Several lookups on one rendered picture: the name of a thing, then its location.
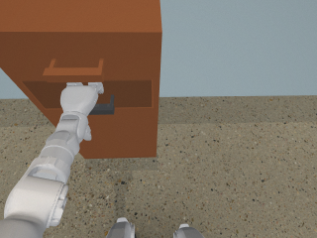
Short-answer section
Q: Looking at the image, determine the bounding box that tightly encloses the robot shin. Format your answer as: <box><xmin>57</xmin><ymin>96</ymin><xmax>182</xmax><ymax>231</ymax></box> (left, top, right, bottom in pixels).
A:
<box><xmin>117</xmin><ymin>217</ymin><xmax>129</xmax><ymax>223</ymax></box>
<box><xmin>178</xmin><ymin>223</ymin><xmax>189</xmax><ymax>229</ymax></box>

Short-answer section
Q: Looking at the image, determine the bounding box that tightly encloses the handle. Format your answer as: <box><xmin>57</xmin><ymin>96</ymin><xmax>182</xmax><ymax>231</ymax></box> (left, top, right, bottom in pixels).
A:
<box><xmin>88</xmin><ymin>94</ymin><xmax>115</xmax><ymax>115</ymax></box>
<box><xmin>43</xmin><ymin>67</ymin><xmax>105</xmax><ymax>83</ymax></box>

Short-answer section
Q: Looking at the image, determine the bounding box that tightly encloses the robot left upper arm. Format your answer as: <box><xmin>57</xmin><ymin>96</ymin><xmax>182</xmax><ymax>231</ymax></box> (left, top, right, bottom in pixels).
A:
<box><xmin>0</xmin><ymin>176</ymin><xmax>69</xmax><ymax>238</ymax></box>

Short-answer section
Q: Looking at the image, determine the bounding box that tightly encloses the cabinet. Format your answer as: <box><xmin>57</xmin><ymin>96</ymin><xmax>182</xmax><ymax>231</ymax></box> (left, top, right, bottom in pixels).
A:
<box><xmin>0</xmin><ymin>0</ymin><xmax>162</xmax><ymax>160</ymax></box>

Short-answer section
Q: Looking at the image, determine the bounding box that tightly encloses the left robot hand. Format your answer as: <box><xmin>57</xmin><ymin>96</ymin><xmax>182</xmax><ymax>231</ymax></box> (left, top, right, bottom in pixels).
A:
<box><xmin>60</xmin><ymin>82</ymin><xmax>104</xmax><ymax>141</ymax></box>

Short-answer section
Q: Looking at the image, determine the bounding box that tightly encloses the robot right shin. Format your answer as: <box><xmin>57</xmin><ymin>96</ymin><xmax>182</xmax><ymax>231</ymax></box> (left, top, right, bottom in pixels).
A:
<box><xmin>178</xmin><ymin>223</ymin><xmax>189</xmax><ymax>229</ymax></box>

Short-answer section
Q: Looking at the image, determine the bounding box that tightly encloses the drawer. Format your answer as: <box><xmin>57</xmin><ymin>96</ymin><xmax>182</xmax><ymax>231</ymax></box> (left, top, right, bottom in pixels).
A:
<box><xmin>22</xmin><ymin>79</ymin><xmax>153</xmax><ymax>109</ymax></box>

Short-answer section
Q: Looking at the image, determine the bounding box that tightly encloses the robot left shin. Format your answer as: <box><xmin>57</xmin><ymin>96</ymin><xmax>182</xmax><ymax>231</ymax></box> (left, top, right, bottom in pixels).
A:
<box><xmin>117</xmin><ymin>217</ymin><xmax>129</xmax><ymax>223</ymax></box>

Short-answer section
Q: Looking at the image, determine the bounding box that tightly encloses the robot left forearm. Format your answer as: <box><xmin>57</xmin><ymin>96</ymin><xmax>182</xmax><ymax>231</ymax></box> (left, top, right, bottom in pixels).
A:
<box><xmin>4</xmin><ymin>111</ymin><xmax>88</xmax><ymax>218</ymax></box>

